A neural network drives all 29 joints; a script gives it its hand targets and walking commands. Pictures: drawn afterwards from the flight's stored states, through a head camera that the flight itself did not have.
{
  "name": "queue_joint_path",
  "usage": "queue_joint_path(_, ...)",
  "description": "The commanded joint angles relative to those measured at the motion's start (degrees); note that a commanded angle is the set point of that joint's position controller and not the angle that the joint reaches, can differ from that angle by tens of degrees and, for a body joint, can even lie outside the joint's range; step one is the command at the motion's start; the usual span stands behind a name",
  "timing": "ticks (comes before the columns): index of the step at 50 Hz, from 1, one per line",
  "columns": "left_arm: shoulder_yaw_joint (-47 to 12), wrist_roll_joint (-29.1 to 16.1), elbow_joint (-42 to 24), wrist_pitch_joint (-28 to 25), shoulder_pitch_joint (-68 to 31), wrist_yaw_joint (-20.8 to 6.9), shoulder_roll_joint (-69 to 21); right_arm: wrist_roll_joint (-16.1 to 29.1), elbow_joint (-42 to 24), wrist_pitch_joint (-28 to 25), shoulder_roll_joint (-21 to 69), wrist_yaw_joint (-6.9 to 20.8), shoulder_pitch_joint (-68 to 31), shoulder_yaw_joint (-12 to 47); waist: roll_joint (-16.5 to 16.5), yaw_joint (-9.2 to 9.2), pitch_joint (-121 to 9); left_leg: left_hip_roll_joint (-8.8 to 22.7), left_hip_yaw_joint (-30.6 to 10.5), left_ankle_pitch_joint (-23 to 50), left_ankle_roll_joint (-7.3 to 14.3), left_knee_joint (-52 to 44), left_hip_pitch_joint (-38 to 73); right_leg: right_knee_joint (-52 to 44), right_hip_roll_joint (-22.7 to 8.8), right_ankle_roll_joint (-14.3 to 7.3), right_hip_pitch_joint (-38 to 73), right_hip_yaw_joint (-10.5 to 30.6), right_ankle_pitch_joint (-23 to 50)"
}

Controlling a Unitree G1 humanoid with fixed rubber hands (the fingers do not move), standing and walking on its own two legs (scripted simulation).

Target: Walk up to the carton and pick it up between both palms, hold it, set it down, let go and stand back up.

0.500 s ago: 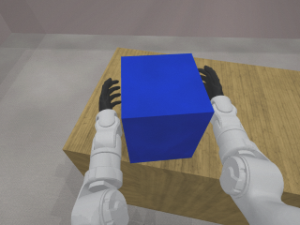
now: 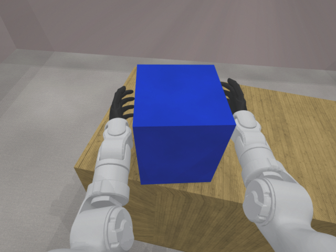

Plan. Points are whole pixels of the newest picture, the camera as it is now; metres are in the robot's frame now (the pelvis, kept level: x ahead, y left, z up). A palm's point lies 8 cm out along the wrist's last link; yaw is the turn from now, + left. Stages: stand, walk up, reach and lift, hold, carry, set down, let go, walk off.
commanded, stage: reach and lift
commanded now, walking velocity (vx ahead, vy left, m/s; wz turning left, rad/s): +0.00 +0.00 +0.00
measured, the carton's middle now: (176, 126) +0.43 +0.04 +0.08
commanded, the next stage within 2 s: none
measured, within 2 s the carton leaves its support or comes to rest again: neither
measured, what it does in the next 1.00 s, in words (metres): stands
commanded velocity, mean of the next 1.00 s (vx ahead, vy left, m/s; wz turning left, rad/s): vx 0.00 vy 0.00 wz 0.00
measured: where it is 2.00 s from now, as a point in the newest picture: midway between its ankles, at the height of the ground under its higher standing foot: outside the picture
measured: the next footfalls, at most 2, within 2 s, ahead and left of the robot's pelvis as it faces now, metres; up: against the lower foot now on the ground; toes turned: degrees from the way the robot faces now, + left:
none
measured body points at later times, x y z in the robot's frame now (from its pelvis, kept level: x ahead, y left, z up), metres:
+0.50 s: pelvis +0.00 +0.02 +0.00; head -0.04 +0.05 +0.45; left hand +0.39 +0.19 +0.17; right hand +0.43 -0.10 +0.18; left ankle +0.03 +0.15 -0.75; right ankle +0.00 -0.08 -0.75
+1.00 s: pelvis +0.00 +0.03 +0.00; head -0.05 +0.05 +0.45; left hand +0.40 +0.19 +0.21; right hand +0.42 -0.10 +0.21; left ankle +0.03 +0.15 -0.75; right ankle +0.00 -0.08 -0.75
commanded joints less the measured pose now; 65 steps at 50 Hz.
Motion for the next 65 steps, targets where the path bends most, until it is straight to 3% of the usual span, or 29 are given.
queue_joint_path(1, -17.86, -2.43, -3.08, 0.72, -39.66, -5.32, -23.66, 1.43, -6.51, -0.42, 29.75, 6.35, -32.21, 10.09, 1.34, -0.23, -24.81, -2.87, 6.15, 9.26, 2.56, 0.8, 14.06, -0.49, -2.8, 4.92, 14.47, -2.8, 16.87)
queue_joint_path(13, -18.46, -4.04, -2.27, 6.61, -41.12, -6.91, -22.3, 5.55, -10.14, 3.71, 29.17, 5.24, -35.74, 11.08, 1.0, -1.37, -18.34, -2.69, 5.03, 5.62, 2.55, 0.2, 20.96, -3.85, -1.12, 4.07, 10.26, -3.69, 6.63)
queue_joint_path(21, -21.96, -5.22, -4.55, 8.77, -40.33, -8.04, -23.31, 7.84, -13.19, 4.38, 29.08, 3.91, -36.49, 13.71, 2.35, -3.59, -20.12, -2.49, 4.45, 9.51, 1.71, 1.15, 25.34, -4.42, -0.5, 3.83, 11.55, -4.12, 9.31)
queue_joint_path(27, -25.76, -6.4, -9.89, 10.63, -40.24, -8.64, -23.11, 12.32, -16.5, 5.83, 29.77, 2.34, -35.5, 18.31, 4.82, -5.4, -19.68, -2.87, 3.74, 13.01, 1.0, 2.23, 26.66, -4.03, -0.66, 4.31, 13.44, -3.79, 12.6)
queue_joint_path(33, -27.76, -7.11, -14.07, 13.29, -40.41, -9.47, -22.17, 16.99, -20.09, 8.38, 31.18, 0.34, -34.88, 22.75, 6.02, -6.28, -17.35, -3.54, 3.18, 12.08, 1.07, 2.42, 26.12, -3.71, -0.97, 4.92, 15.26, -3.26, 13.2)
queue_joint_path(49, -27.43, -6.32, -17.37, 18.73, -37.73, -14.44, -21.03, 22.95, -33.29, 13.67, 32.64, -5.57, -35.78, 31.94, 1.22, -8.07, -14.12, -4.9, 2.45, 13.0, 2.0, 2.05, 27.34, -3.36, -0.38, 6.0, 19.89, -3.12, 17.45)
queue_joint_path(58, -32.02, -7.44, -22.52, 20.95, -40.37, -15.41, -22.44, 26.12, -37.14, 16.2, 33.51, -7.32, -35.5, 34.77, 4.43, -10.48, -13.92, -4.58, 1.71, 15.73, 0.82, 3.0, 29.18, -3.5, -0.09, 5.53, 19.11, -3.23, 15.86)
queue_joint_path(65, -31.89, -6.9, -21.93, 22.34, -42.97, -15.68, -22.59, 26.3, -35.39, 18.09, 33.81, -7.07, -36.34, 32.87, 6.67, -10.8, -11.81, -4.31, 1.84, 9.21, 1.05, 1.51, 27.18, -4.32, -0.49, 4.77, 16.95, -3.04, 8.08)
